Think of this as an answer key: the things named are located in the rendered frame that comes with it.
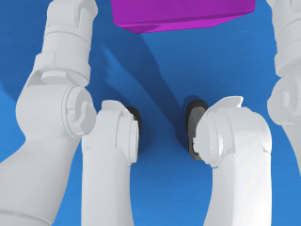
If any right robot forearm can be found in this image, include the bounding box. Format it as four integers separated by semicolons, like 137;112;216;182
266;0;301;78

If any robot right thigh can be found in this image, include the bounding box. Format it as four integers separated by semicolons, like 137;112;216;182
199;106;272;226

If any left robot shin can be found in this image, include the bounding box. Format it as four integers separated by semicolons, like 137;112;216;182
81;100;131;153

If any left robot forearm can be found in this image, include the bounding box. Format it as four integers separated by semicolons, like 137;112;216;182
15;0;98;125

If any carton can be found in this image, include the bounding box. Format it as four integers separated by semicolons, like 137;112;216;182
110;0;256;34

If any robot left upper arm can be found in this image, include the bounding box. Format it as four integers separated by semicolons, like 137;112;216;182
0;84;97;226

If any robot right upper arm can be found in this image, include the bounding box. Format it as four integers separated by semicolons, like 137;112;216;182
267;71;301;176

